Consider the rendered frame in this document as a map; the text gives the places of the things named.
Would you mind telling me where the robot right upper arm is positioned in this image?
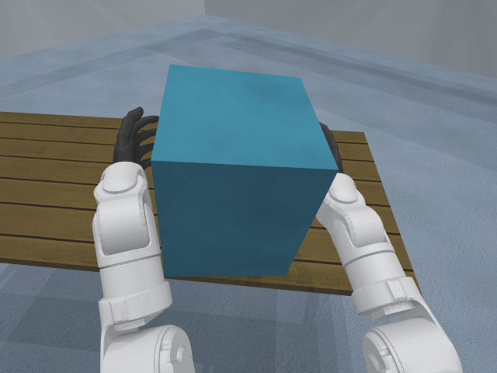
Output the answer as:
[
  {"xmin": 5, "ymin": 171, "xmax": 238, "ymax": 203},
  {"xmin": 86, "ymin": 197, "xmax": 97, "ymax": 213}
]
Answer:
[{"xmin": 363, "ymin": 316, "xmax": 462, "ymax": 373}]

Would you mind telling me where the carton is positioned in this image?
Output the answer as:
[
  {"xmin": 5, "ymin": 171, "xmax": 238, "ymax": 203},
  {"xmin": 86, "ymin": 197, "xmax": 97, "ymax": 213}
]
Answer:
[{"xmin": 151, "ymin": 64, "xmax": 339, "ymax": 277}]

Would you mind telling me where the robot left upper arm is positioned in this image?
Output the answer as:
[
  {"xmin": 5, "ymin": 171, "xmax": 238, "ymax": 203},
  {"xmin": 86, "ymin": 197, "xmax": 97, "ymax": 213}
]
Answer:
[{"xmin": 102, "ymin": 324, "xmax": 195, "ymax": 373}]

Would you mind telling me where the right robot hand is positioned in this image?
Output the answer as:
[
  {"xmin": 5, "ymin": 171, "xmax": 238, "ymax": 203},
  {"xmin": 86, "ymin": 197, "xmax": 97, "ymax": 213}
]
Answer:
[{"xmin": 319, "ymin": 122, "xmax": 344, "ymax": 174}]

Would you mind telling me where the left robot hand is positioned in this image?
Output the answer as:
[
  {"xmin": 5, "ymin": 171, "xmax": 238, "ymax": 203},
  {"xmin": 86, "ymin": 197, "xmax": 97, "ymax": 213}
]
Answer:
[{"xmin": 113, "ymin": 106, "xmax": 159, "ymax": 170}]

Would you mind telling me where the table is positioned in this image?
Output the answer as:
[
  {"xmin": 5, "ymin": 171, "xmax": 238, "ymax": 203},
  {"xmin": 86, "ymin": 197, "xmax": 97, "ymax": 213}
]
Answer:
[{"xmin": 0, "ymin": 112, "xmax": 422, "ymax": 296}]

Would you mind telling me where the robot left forearm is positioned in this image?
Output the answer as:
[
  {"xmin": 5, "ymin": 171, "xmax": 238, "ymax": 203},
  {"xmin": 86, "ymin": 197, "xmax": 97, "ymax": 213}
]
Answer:
[{"xmin": 92, "ymin": 162, "xmax": 172, "ymax": 373}]

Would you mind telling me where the robot right forearm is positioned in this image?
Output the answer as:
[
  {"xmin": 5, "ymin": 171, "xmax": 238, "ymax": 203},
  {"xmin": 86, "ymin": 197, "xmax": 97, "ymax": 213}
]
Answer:
[{"xmin": 316, "ymin": 173, "xmax": 463, "ymax": 373}]

